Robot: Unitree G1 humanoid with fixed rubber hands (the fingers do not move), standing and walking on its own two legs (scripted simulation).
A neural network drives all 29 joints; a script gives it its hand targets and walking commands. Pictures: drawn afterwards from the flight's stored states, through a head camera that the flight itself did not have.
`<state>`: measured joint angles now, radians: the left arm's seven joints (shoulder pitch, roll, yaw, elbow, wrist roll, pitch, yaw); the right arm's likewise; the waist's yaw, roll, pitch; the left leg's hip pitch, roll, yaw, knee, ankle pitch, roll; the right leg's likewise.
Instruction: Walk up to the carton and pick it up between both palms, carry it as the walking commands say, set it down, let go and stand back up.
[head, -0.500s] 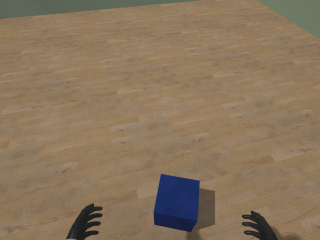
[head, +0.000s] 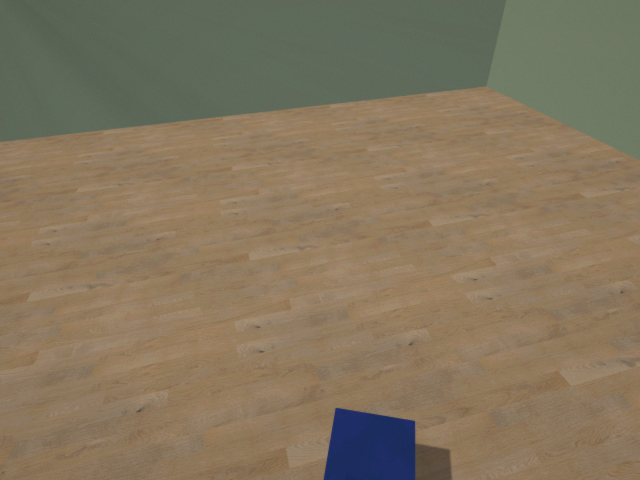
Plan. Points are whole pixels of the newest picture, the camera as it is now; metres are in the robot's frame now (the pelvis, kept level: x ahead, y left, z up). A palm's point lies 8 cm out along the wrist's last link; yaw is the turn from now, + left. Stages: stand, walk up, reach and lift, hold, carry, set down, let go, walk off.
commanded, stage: stand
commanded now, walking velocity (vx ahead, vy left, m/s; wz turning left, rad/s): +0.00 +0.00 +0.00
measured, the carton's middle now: (368, 474) +0.43 -0.08 -0.64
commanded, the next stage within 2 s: none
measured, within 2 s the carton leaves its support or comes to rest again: neither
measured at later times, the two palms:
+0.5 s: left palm out of the picture +0.04 +0.27 -0.09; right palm out of the picture +0.04 -0.32 -0.10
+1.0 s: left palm out of the picture +0.01 +0.25 -0.10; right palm out of the picture -0.02 -0.35 -0.10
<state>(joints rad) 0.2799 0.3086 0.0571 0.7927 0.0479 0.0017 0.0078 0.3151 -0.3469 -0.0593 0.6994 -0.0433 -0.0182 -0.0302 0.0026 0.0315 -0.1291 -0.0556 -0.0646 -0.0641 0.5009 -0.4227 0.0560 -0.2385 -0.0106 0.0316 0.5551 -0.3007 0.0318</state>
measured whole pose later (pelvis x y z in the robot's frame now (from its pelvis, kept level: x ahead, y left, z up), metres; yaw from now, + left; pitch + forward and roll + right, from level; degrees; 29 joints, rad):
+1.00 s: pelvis -0.06 -0.05 +0.01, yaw -1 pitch -5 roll +1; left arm 0.18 0.35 0.02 1.04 0.02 -0.02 0.00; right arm 0.29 -0.37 0.00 0.96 -0.02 -0.04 -0.02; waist 0.01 -0.01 0.00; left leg -0.04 -0.02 -0.06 0.41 -0.29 -0.01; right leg -0.22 0.02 0.03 0.45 -0.15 -0.03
